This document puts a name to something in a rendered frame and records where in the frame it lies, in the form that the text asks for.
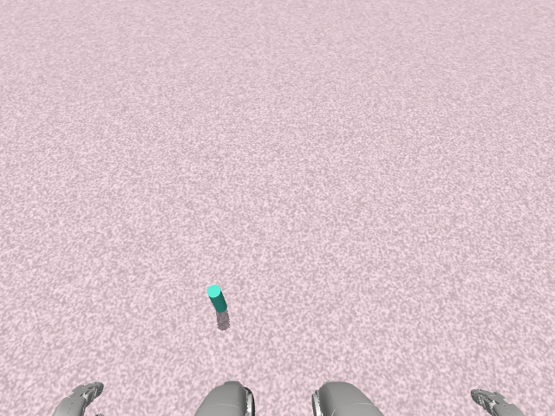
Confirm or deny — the can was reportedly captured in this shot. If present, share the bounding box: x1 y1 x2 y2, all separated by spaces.
207 284 227 313

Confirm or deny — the right robot hand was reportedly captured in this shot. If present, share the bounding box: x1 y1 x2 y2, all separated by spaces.
471 389 525 416

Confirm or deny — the left robot hand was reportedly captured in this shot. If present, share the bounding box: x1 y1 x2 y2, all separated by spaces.
52 382 104 416

